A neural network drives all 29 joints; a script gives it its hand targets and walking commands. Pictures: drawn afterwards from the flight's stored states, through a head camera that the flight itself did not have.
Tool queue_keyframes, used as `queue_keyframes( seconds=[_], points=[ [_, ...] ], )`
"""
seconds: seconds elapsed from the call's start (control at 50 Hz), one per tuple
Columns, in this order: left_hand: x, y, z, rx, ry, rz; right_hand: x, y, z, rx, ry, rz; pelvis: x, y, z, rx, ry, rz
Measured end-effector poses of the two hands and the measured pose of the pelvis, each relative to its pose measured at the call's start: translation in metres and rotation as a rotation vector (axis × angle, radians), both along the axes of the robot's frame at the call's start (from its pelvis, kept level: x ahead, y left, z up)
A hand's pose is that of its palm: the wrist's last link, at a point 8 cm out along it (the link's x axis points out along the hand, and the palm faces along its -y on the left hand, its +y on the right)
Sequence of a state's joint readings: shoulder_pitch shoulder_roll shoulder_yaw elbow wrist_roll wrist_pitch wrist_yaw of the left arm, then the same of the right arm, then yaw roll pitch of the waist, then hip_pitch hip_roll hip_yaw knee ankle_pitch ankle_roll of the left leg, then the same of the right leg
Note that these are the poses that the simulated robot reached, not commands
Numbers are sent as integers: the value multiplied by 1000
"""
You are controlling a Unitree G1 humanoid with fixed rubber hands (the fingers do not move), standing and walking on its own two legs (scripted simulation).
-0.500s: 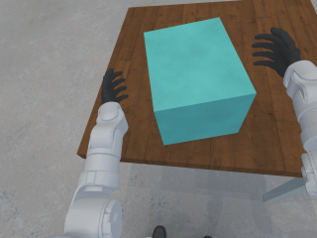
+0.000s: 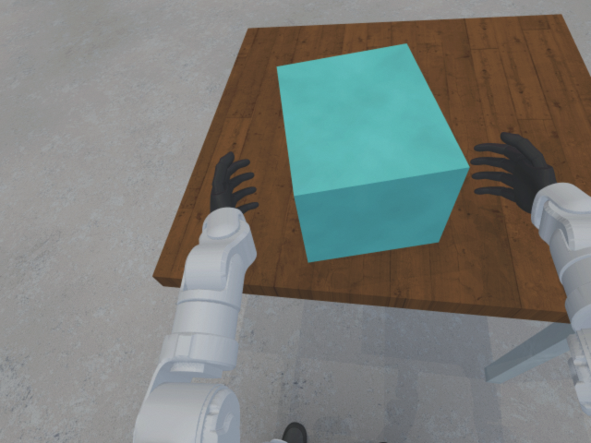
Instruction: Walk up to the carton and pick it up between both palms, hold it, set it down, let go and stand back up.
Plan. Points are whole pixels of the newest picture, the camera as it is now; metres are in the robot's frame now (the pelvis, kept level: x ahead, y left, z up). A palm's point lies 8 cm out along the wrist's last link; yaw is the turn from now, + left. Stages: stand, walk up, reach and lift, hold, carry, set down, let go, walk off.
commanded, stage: set down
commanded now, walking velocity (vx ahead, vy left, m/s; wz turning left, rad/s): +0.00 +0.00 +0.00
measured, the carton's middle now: (357, 153) +0.56 +0.04 +0.01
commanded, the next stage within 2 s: none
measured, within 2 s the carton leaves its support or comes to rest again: neither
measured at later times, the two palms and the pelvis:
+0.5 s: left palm (224, 248) +0.32 +0.18 +0.07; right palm (572, 251) +0.41 -0.25 +0.02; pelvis +0.00 +0.00 +0.00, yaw +0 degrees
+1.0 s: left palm (225, 282) +0.29 +0.17 +0.05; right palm out of the picture +0.34 -0.28 -0.01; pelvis +0.01 +0.00 +0.00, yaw +0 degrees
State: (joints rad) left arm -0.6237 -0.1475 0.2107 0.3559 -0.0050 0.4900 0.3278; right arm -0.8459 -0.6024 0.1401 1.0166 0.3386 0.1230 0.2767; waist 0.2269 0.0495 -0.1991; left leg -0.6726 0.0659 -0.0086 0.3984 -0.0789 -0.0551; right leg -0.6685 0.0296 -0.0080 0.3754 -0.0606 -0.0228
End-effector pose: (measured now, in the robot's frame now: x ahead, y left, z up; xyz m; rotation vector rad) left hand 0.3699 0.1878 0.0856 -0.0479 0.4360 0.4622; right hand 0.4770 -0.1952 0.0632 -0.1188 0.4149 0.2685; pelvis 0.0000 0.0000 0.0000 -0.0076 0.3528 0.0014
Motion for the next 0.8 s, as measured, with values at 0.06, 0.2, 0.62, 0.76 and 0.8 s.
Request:
queue_keyframes(
  seconds=[0.06, 0.2, 0.62, 0.76, 0.8],
  points=[
    [-8, 4, -6, 11, -6, 17, -7, 0, -12, 13, -16, 11, 1, 0, 0, 0, 1, 0],
    [-32, 5, -18, 42, -8, 23, -25, -19, -29, 15, -41, -7, 3, 0, 1, 0, -5, 0],
    [-54, -6, -24, 24, -68, -2, -77, -52, -47, -61, -3, 40, 1, -1, 2, 2, -48, 0],
    [-73, 0, -33, 42, -62, 7, -98, -60, -60, -64, 4, 34, 5, -1, 3, 2, -62, 1],
    [-77, 0, -33, 47, -68, 8, -105, -65, -63, -69, 8, 30, 7, -1, 4, 2, -65, 1]
  ],
)
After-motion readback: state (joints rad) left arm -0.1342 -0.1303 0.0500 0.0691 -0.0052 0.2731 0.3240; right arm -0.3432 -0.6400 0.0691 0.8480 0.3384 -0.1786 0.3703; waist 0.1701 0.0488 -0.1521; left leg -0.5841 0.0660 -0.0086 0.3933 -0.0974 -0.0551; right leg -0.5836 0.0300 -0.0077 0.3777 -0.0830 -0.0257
